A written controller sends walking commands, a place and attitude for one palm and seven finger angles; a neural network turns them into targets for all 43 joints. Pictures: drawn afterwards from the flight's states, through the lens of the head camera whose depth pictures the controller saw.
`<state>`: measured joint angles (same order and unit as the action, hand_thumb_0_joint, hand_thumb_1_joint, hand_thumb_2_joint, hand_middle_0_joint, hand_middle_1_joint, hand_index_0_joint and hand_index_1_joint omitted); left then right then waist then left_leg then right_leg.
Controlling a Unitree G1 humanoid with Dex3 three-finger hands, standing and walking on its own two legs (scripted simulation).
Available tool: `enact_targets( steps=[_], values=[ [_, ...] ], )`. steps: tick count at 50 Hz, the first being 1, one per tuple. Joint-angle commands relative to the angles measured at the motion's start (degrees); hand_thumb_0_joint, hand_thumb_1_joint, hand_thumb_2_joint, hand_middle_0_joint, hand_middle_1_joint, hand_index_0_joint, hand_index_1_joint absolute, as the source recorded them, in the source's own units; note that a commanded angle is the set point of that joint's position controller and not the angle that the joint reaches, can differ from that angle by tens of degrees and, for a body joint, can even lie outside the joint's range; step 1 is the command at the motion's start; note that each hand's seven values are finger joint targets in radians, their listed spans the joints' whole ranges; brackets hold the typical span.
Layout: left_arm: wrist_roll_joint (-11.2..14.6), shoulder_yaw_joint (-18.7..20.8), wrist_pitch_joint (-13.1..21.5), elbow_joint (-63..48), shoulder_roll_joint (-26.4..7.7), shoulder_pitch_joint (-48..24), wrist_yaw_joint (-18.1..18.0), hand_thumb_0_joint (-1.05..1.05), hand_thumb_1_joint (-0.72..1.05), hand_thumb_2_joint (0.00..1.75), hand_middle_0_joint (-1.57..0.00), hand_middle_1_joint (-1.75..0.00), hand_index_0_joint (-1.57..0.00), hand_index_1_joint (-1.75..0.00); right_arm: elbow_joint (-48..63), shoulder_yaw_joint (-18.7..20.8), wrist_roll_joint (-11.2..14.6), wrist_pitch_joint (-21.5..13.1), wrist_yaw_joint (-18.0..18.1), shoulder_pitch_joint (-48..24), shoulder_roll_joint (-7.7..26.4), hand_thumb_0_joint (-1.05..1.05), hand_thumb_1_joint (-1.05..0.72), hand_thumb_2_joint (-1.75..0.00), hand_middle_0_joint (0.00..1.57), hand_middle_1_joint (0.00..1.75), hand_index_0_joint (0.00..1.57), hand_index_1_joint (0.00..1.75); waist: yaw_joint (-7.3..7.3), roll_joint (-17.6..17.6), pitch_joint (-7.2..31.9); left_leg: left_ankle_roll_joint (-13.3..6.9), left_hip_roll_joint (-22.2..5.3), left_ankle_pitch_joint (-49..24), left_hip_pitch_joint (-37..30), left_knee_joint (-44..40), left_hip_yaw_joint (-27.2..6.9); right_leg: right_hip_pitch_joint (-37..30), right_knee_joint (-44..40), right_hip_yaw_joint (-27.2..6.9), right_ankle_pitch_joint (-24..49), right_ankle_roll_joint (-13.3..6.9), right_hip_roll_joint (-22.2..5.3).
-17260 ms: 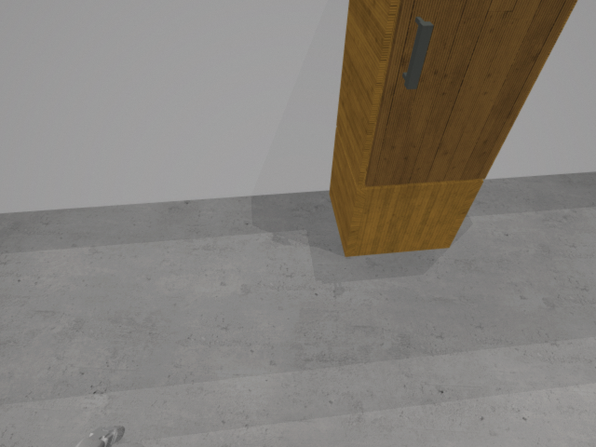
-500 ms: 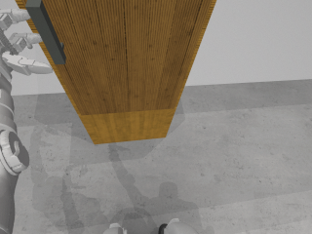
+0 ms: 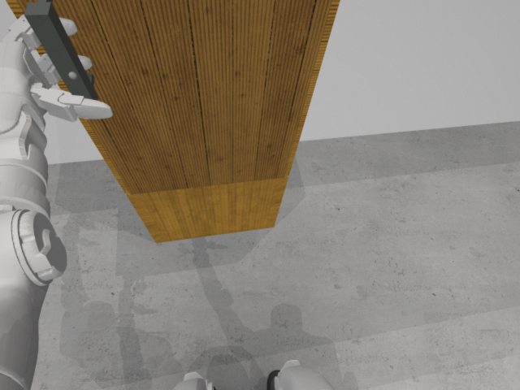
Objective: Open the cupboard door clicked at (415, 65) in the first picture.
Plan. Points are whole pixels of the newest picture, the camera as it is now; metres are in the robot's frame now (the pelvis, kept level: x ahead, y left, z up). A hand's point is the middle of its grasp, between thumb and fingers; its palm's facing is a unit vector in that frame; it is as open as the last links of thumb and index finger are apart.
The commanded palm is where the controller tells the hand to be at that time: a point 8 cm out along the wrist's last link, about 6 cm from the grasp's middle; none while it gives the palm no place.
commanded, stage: slide the fingers in behind the handle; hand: left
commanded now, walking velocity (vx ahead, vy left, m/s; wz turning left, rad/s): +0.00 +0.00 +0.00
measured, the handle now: (69, 52) +0.58 +0.21 +0.14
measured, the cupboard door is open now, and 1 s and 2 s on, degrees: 0 0 29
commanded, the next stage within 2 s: close the thumb around the handle in 0.30 s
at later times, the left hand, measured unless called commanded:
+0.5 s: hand (71, 77) +0.54 +0.20 +0.14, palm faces +0.03 -1.00 +0.00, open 13.7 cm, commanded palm +0.51 +0.25 +0.14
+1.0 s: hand (75, 79) +0.53 +0.19 +0.14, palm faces -0.01 -1.00 +0.01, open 6.3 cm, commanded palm +0.51 +0.25 +0.14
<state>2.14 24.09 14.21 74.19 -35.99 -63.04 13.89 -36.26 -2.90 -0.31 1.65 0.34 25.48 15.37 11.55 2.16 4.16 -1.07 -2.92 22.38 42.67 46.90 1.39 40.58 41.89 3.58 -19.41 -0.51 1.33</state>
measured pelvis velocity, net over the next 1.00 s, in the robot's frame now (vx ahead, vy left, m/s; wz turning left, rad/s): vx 0.00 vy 0.00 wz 0.00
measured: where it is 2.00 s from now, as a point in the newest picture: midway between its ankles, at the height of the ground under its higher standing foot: outside the picture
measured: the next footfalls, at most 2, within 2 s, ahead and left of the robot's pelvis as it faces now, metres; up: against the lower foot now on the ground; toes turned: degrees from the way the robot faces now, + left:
none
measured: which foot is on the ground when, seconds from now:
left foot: down 0.00-1.00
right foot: down 0.00-1.00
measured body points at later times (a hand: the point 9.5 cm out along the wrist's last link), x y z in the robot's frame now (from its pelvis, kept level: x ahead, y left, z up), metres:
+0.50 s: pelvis +0.00 +0.00 +0.00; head +0.12 +0.01 +0.44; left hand +0.53 +0.26 +0.14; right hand -0.04 -0.27 -0.10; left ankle -0.01 +0.10 -0.70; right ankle +0.00 -0.12 -0.70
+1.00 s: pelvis +0.00 +0.00 +0.00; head +0.11 +0.02 +0.44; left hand +0.52 +0.25 +0.14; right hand -0.02 -0.26 -0.11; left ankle -0.01 +0.10 -0.70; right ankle +0.00 -0.12 -0.70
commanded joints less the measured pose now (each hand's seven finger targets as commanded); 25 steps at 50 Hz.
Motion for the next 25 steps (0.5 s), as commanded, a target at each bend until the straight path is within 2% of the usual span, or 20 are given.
enact_targets(
  steps=[1, 3, 6, 8, 9, 10, 11, 12, 13, 14, 15, 16, 17, 18, 20, 22, 23, 25],
  values=[
    [2.3, 1.4, 3.6, -12.0, -14.7, -28.1, 1.0, 0.0, -0.5, 0.3, -0.3, -1.2, -0.3, -1.2, 2.1, 4.4, 0.0, -1.0, 1.3, 11.2, 11.4, 0.0, -0.9, -0.9, 0.2, 0.3, 0.2, 0.3, 1.02, 4.3, 26.2, -1.1, 1.5, -21.3, -18.6, -3.7, -3.5, -11.0, -3.9, -2.0, 20.4, 0.2, 1.9],
    [2.3, 2.4, 4.4, -14.2, -16.3, -28.3, 1.3, 0.0, -0.5, 0.3, -0.3, -1.2, -0.3, -1.2, 2.1, 4.4, -0.1, -1.1, 1.4, 11.4, 11.4, 0.0, -0.9, -0.9, 0.2, 0.3, 0.2, 0.3, 0.39, 6.4, 28.7, -1.1, 1.4, -23.6, -20.3, -3.3, -3.5, -11.5, -3.5, -2.2, 22.1, 0.1, 1.9],
    [1.5, 2.5, 4.1, -11.8, -17.7, -26.8, 1.2, 0.0, -0.5, 0.3, -0.3, -1.2, -0.3, -1.2, 2.0, 4.1, 0.1, -0.9, 1.5, 11.2, 11.3, 0.0, -0.9, -0.9, 0.2, 0.3, 0.2, 0.3, 0.59, 4.8, 24.5, -1.3, 1.5, -20.6, -16.6, -3.5, -3.2, -11.2, -4.0, -2.4, 20.3, 0.3, 1.8],
    [1.5, 0.8, 4.3, -12.3, -15.5, -27.7, 1.0, 0.0, -0.5, 0.3, -0.3, -1.2, -0.3, -1.2, 2.0, 4.2, 0.1, -0.9, 1.4, 11.1, 11.1, 0.0, -0.9, -0.9, 0.2, 0.3, 0.2, 0.3, 0.96, 6.0, 24.1, -1.3, 1.6, -20.0, -17.5, -3.9, -3.3, -10.3, -4.2, -2.2, 19.5, 0.3, 1.8],
    [1.4, 2.1, 4.2, -12.4, -16.8, -26.8, 0.8, 0.0, -0.5, 0.3, -0.3, -1.2, -0.3, -1.2, 2.0, 4.3, 0.0, -1.0, 1.5, 11.3, 11.4, 0.0, -0.9, -0.9, 0.2, 0.3, 0.2, 0.3, 0.49, 5.9, 24.8, -1.3, 1.5, -20.7, -17.8, -3.7, -3.3, -10.5, -4.1, -2.2, 19.8, 0.1, 1.8],
    [1.6, 1.7, 4.3, -13.2, -16.5, -26.8, 1.0, 0.0, -0.5, 0.3, -0.3, -1.2, -0.3, -1.2, 2.1, 4.3, 0.0, -1.0, 1.4, 11.3, 11.3, 0.0, -0.9, -0.9, 0.2, 0.3, 0.2, 0.3, 0.57, 6.8, 25.7, -1.2, 1.5, -21.3, -18.5, -3.7, -3.2, -10.7, -4.1, -2.3, 20.4, 0.2, 1.8],
    [1.9, 3.0, 4.2, -13.1, -17.6, -25.7, 1.0, 0.0, -0.5, 0.3, -0.3, -1.2, -0.3, -1.2, 2.0, 4.4, 0.0, -1.0, 1.5, 11.6, 11.5, 0.0, -0.9, -0.9, 0.2, 0.3, 0.2, 0.3, -0.02, 6.1, 26.7, -1.1, 1.4, -21.8, -18.8, -3.8, -3.3, -11.5, -4.0, -2.2, 20.7, 0.1, 1.8],
    [2.1, 2.8, 4.5, -13.8, -17.2, -25.4, 1.3, 0.0, -0.5, 0.3, -0.3, -1.2, -0.3, -1.2, 2.2, 4.4, 0.0, -0.9, 1.5, 11.6, 11.4, 0.0, -0.9, -0.9, 0.2, 0.3, 0.2, 0.3, -0.16, 6.6, 27.2, -1.2, 1.5, -23.3, -19.3, -3.7, -3.2, -12.0, -3.8, -2.1, 21.9, -0.1, 1.9],
    [2.5, 2.4, 4.4, -13.7, -16.3, -25.1, 1.5, 0.0, -0.5, 0.3, -0.3, -1.2, -0.3, -1.2, 2.2, 4.3, 0.0, -0.8, 1.4, 11.5, 11.4, 0.0, -0.9, -0.9, 0.2, 0.3, 0.2, 0.3, -0.1, 6.5, 27.3, -1.1, 1.5, -23.2, -19.6, -3.8, -3.3, -11.9, -3.9, -2.1, 22.0, 0.1, 1.9],
    [2.3, 2.4, 4.2, -13.1, -16.5, -24.9, 1.5, 0.0, -0.5, 0.3, -0.3, -1.2, -0.3, -1.2, 2.1, 4.4, 0.1, -0.7, 1.5, 11.3, 11.4, 0.0, -0.9, -0.9, 0.2, 0.3, 0.2, 0.3, 0.03, 5.8, 25.8, -1.1, 1.4, -22.9, -18.8, -3.8, -3.2, -11.5, -4.1, -2.1, 21.7, 0.1, 1.9],
    [2.5, -0.1, 4.0, -13.8, -13.7, -26.7, 1.7, 0.0, -0.5, 0.3, -0.3, -1.2, -0.3, -1.2, 2.0, 4.4, 0.1, -0.8, 1.4, 11.1, 11.3, 0.0, -0.9, -0.9, 0.2, 0.3, 0.2, 0.3, 1.0, 7.4, 24.8, -1.1, 1.5, -21.8, -19.4, -3.9, -3.0, -10.1, -4.4, -2.0, 20.8, 0.2, 1.9],
    [2.3, 1.1, 3.9, -13.1, -15.3, -25.9, 1.6, 0.0, -0.5, 0.3, -0.3, -1.2, -0.3, -1.2, 1.6, 4.6, 0.1, -0.7, 1.5, 11.4, 11.5, 0.0, -0.9, -0.9, 0.2, 0.3, 0.2, 0.3, 0.56, 6.6, 24.1, -1.1, 1.4, -21.3, -19.0, -3.9, -3.3, -9.8, -4.6, -1.9, 19.7, 0.1, 1.9],
    [2.4, 1.3, 4.1, -13.5, -15.5, -26.4, 1.5, 0.0, -0.5, 0.3, -0.3, -1.2, -0.3, -1.2, 1.7, 4.5, 0.0, -0.6, 1.6, 11.5, 11.6, 0.0, -0.9, -0.9, 0.2, 0.3, 0.2, 0.3, 0.75, 5.9, 24.1, -1.3, 1.4, -21.9, -19.2, -4.0, -3.3, -10.1, -4.5, -1.9, 20.2, 0.0, 2.0],
    [2.4, 1.3, 3.9, -13.0, -15.6, -26.0, 1.5, 0.0, -0.5, 0.3, -0.3, -1.2, -0.3, -1.2, 1.8, 4.5, 0.1, -0.6, 1.6, 11.3, 11.6, 0.0, -0.9, -0.9, 0.2, 0.3, 0.2, 0.3, 0.52, 6.9, 24.5, -1.2, 1.4, -21.6, -19.2, -4.1, -3.4, -10.1, -4.5, -2.0, 20.0, 0.0, 1.9],
    [2.5, 1.6, 3.9, -13.7, -15.7, -26.9, 1.4, 0.0, -0.5, 0.3, -0.3, -1.2, -0.3, -1.2, 1.6, 4.6, 0.0, -0.7, 1.6, 11.5, 11.6, 0.0, -0.9, -0.9, 0.2, 0.3, 0.2, 0.3, 0.84, 5.7, 25.3, -1.3, 1.5, -21.6, -19.3, -4.0, -3.4, -10.6, -4.7, -2.2, 20.2, 0.2, 1.9],
    [2.7, 1.3, 4.1, -13.4, -15.3, -26.8, 1.2, 0.0, -0.39, 0.35, -0.31, -1.21, -0.31, -1.21, 1.5, 4.4, 0.0, -0.7, 1.7, 11.6, 11.6, 0.0, -0.9, -0.9, 0.2, 0.3, 0.2, 0.3, 0.96, 5.9, 24.1, -1.3, 1.5, -22.0, -19.0, -4.0, -3.5, -10.1, -4.5, -2.0, 20.3, 0.0, 1.9],
    [2.4, 1.8, 4.2, -13.6, -16.3, -27.5, 1.1, 0.0, -0.33, 0.37, -0.31, -1.22, -0.31, -1.22, 1.4, 4.5, 0.0, -0.7, 1.7, 11.4, 11.6, 0.0, -0.9, -0.9, 0.2, 0.3, 0.2, 0.3, 0.97, 6.8, 24.9, -1.2, 1.4, -22.0, -19.3, -3.9, -3.4, -10.1, -4.5, -2.2, 20.4, 0.2, 1.8],
    [2.3, 1.8, 4.6, -15.4, -15.6, -27.2, 1.0, 0.0, -0.22, 0.42, -0.32, -1.23, -0.32, -1.23, 1.5, 4.7, -0.2, -0.9, 1.5, 11.7, 11.5, 0.0, -0.9, -0.9, 0.2, 0.3, 0.2, 0.3, 0.45, 8.5, 27.6, -0.9, 1.3, -24.6, -21.9, -3.6, -3.8, -9.9, -3.9, -1.9, 21.5, 0.0, 1.9]
  ],
)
